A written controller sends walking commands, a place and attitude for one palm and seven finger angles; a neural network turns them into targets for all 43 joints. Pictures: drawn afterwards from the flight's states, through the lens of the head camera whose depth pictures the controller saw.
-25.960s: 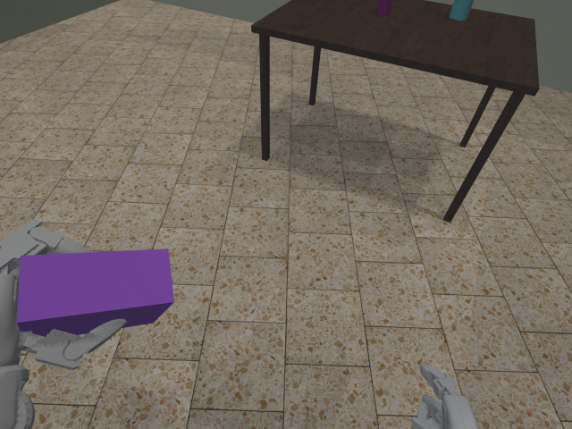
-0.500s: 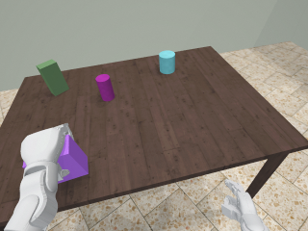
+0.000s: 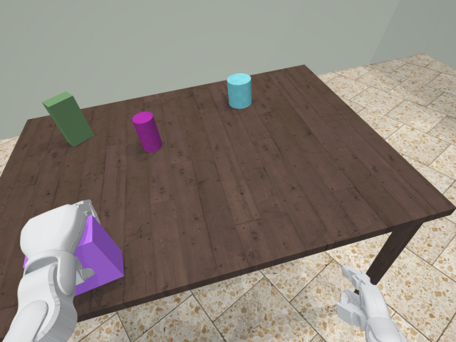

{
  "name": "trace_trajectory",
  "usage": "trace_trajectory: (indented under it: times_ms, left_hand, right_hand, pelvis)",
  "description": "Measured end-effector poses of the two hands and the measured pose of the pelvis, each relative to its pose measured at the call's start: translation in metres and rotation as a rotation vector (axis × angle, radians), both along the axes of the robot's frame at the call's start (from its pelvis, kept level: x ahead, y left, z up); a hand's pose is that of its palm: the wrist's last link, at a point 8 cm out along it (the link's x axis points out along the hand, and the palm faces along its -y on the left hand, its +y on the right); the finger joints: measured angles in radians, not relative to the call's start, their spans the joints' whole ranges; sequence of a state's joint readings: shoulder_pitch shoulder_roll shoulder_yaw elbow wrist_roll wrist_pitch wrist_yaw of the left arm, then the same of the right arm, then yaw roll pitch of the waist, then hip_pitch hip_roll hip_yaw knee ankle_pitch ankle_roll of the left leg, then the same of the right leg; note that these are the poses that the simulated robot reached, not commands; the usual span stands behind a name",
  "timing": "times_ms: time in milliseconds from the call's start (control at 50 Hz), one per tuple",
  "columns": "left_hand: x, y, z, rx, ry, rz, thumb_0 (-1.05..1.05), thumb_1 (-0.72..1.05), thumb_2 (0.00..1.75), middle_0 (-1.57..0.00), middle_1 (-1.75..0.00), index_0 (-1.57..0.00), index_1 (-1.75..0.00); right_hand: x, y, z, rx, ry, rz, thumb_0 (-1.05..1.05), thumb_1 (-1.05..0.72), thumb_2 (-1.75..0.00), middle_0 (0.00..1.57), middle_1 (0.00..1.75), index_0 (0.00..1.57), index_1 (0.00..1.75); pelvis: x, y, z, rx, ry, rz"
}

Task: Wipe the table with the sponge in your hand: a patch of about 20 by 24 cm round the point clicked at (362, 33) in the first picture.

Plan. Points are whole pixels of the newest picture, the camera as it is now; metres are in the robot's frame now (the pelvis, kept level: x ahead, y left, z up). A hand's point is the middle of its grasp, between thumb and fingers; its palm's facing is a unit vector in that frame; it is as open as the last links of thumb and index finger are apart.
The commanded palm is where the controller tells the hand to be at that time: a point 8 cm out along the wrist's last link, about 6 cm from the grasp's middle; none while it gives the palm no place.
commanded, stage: move the sponge above the wiping area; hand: left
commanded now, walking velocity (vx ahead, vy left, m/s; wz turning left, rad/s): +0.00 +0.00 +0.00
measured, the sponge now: (85, 263) +0.22 +0.31 +0.02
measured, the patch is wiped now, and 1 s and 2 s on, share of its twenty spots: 0.00 0.00 0.00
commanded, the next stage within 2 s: lower the sponge onto the table in 0.66 s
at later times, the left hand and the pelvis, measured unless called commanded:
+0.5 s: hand (85, 259) +0.21 +0.28 +0.06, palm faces -0.06 -0.14 -0.99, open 9.7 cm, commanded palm +0.20 +0.27 +0.14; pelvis -0.01 +0.01 +0.00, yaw +1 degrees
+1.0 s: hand (104, 250) +0.23 +0.25 +0.07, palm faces -0.04 -0.10 -0.99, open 9.7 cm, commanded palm +0.21 +0.26 +0.14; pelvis -0.01 +0.00 +0.00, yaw +1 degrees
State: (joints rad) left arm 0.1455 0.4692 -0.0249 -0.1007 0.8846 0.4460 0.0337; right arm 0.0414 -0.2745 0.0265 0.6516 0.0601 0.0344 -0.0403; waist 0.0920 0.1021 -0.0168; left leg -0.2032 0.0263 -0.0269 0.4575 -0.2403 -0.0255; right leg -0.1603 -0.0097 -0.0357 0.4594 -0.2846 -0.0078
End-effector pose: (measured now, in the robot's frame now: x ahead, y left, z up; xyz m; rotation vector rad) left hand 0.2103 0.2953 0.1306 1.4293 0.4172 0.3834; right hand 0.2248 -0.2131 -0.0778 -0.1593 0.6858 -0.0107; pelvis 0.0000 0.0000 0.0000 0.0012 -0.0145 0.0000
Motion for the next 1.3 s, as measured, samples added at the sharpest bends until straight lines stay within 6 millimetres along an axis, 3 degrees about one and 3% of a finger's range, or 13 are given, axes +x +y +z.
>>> trace_trajectory:
  times_ms: [100, 180, 280, 380, 520, 600, 740, 820, 940, 1040, 1160, 1240, 1300]
  left_hand:
    - [-0.014, -0.022, -0.021, -0.057, 0.091, -0.134, -0.01, -0.46, 1.04, -0.76, -1.35, -0.77, -1.35]
    - [-0.019, -0.036, -0.013, -0.008, 0.007, -0.248, -0.01, -0.46, 1.05, -0.76, -1.35, -0.78, -1.35]
    - [-0.012, -0.014, 0.006, 0.067, -0.111, -0.159, -0.01, -0.46, 1.05, -0.77, -1.35, -0.78, -1.35]
    - [-0.007, 0.011, 0.008, 0.031, -0.076, -0.008, -0.01, -0.46, 1.05, -0.76, -1.35, -0.77, -1.35]
    - [-0.013, -0.022, -0.015, -0.047, 0.054, -0.164, -0.01, -0.46, 1.05, -0.76, -1.35, -0.77, -1.35]
    - [-0.015, -0.038, -0.011, -0.009, -0.001, -0.267, -0.01, -0.46, 1.05, -0.76, -1.35, -0.78, -1.35]
    - [-0.010, -0.011, 0.013, 0.057, -0.137, -0.109, -0.01, -0.46, 1.05, -0.76, -1.35, -0.78, -1.35]
    - [-0.008, 0.001, 0.006, 0.024, -0.059, -0.011, -0.01, -0.46, 1.05, -0.76, -1.35, -0.77, -1.35]
    - [-0.001, -0.026, -0.014, -0.024, 0.062, -0.150, -0.01, -0.46, 1.05, -0.76, -1.35, -0.77, -1.35]
    - [0.005, -0.047, -0.004, 0.018, -0.029, -0.271, -0.01, -0.46, 1.05, -0.76, -1.35, -0.77, -1.35]
    - [0.012, -0.025, 0.007, 0.050, -0.095, -0.114, -0.01, -0.46, 1.05, -0.76, -1.35, -0.77, -1.35]
    - [0.010, -0.014, -0.006, 0.013, -0.010, -0.026, -0.01, -0.46, 1.05, -0.76, -1.35, -0.77, -1.36]
    - [0.006, -0.022, -0.018, -0.021, 0.058, -0.062, -0.01, -0.46, 1.05, -0.76, -1.35, -0.77, -1.36]
  right_hand:
    - [0.005, 0.002, 0.004, -0.037, -0.028, 0.022, 0.02, -0.91, -0.90, 0.20, 0.30, 0.20, 0.30]
    - [0.006, 0.008, 0.006, -0.054, -0.034, 0.034, 0.01, -0.91, -0.90, 0.20, 0.30, 0.20, 0.30]
    - [0.002, 0.018, 0.004, -0.020, -0.015, 0.031, 0.01, -0.91, -0.90, 0.20, 0.30, 0.20, 0.30]
    - [-0.001, 0.022, 0.005, 0.003, -0.011, 0.030, 0.01, -0.91, -0.90, 0.20, 0.30, 0.20, 0.30]
    - [-0.001, 0.021, 0.008, -0.011, -0.044, 0.039, 0.01, -0.91, -0.90, 0.20, 0.30, 0.20, 0.30]
    - [-0.005, 0.022, 0.007, -0.029, -0.033, 0.040, 0.01, -0.91, -0.90, 0.20, 0.30, 0.20, 0.30]
    - [-0.012, 0.022, 0.003, 0.001, 0.003, 0.031, 0.01, -0.91, -0.90, 0.20, 0.30, 0.20, 0.30]
    - [-0.010, 0.020, 0.003, 0.006, 0.001, 0.031, 0.02, -0.90, -0.90, 0.20, 0.30, 0.20, 0.30]
    - [-0.003, 0.015, 0.006, -0.019, -0.035, 0.036, 0.02, -0.91, -0.90, 0.20, 0.30, 0.20, 0.30]
    - [-0.003, 0.013, 0.006, -0.024, -0.036, 0.028, 0.01, -0.91, -0.90, 0.20, 0.30, 0.20, 0.30]
    - [-0.004, 0.008, 0.001, 0.002, 0.006, 0.018, 0.01, -0.91, -0.90, 0.20, 0.30, 0.20, 0.30]
    - [0.000, 0.003, 0.000, 0.002, 0.013, 0.017, 0.02, -0.91, -0.90, 0.20, 0.30, 0.20, 0.30]
    - [0.004, 0.000, 0.000, -0.011, 0.002, 0.018, 0.02, -0.91, -0.90, 0.20, 0.30, 0.20, 0.30]
  pelvis:
    - [0.000, 0.003, -0.001, -0.003, 0.003, 0.008]
    - [-0.001, 0.003, -0.001, -0.008, 0.000, 0.003]
    - [-0.004, 0.003, -0.001, -0.010, -0.009, 0.000]
    - [-0.008, 0.004, 0.000, -0.006, -0.012, 0.007]
    - [-0.011, 0.011, 0.000, -0.006, -0.008, 0.011]
    - [-0.011, 0.010, 0.000, -0.008, -0.012, 0.002]
    - [-0.013, 0.006, 0.001, -0.008, -0.023, -0.001]
    - [-0.015, 0.004, 0.001, -0.005, -0.023, 0.009]
    - [-0.015, 0.004, 0.001, -0.004, -0.014, 0.018]
    - [-0.009, 0.002, 0.001, -0.005, -0.011, 0.005]
    - [-0.005, -0.003, 0.001, -0.002, -0.010, -0.005]
    - [-0.003, -0.004, 0.001, -0.001, -0.002, 0.003]
    - [-0.001, -0.003, 0.000, -0.001, 0.005, 0.007]
